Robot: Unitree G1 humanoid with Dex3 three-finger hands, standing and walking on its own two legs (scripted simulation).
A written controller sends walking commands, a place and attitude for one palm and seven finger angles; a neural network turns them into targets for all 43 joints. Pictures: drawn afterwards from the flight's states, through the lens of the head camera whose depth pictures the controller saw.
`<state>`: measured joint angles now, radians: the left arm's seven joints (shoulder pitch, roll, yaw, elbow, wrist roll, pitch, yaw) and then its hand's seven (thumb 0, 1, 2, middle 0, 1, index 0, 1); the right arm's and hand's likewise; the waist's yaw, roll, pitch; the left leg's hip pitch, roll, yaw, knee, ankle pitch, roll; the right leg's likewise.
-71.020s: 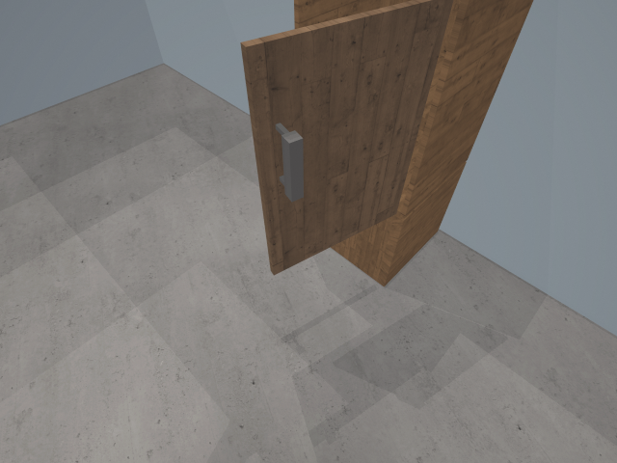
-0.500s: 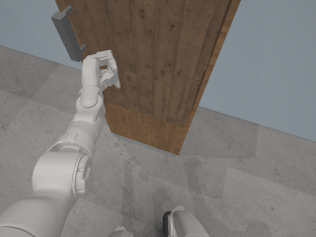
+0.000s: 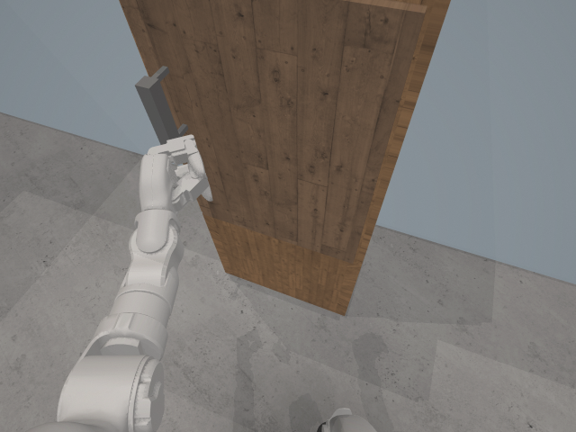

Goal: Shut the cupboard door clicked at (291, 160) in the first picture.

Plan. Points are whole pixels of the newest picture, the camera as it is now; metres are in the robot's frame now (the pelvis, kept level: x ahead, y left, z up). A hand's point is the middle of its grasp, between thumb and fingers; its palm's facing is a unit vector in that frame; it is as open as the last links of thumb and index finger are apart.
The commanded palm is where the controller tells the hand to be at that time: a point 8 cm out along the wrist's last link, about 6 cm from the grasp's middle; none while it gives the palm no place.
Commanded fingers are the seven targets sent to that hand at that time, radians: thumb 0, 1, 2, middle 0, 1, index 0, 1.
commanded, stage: draw the hand back to the body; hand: left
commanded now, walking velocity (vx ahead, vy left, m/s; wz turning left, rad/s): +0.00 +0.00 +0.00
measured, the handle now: (167, 109) +0.64 +0.19 +0.07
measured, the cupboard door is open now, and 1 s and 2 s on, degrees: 0 0 0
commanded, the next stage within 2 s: step back with the hand held close in 1.36 s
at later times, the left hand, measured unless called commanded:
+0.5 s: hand (96, 275) +0.29 +0.19 +0.14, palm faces +0.18 -0.96 -0.19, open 3.2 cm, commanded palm +0.25 +0.24 +0.16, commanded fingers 0.00 0.90 0.90 -0.83 -0.99 -0.83 -0.99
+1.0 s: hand out of the picture +0.18 +0.29 +0.20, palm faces +0.51 -0.75 -0.41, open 6.2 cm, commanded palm +0.13 +0.32 +0.21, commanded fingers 0.00 0.90 0.90 -0.20 -0.30 -0.20 -0.30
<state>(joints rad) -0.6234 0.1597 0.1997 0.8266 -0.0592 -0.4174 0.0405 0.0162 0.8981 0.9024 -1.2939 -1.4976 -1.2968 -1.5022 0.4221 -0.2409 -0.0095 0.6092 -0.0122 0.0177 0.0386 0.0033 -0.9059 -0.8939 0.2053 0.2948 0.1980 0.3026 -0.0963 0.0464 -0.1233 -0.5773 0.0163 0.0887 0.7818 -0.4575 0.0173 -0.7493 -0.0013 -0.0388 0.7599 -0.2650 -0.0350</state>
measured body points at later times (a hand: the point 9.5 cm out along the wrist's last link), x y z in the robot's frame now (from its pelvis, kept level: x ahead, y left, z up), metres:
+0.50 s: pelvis +0.00 +0.01 +0.03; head -0.02 -0.01 +0.48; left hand +0.27 +0.24 +0.15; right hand +0.21 -0.20 -0.04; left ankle -0.05 +0.11 -0.70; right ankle +0.06 -0.10 -0.70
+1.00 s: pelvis +0.01 +0.01 +0.04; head -0.02 -0.01 +0.49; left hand +0.15 +0.33 +0.22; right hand +0.20 -0.20 -0.05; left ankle -0.05 +0.11 -0.70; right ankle +0.06 -0.10 -0.70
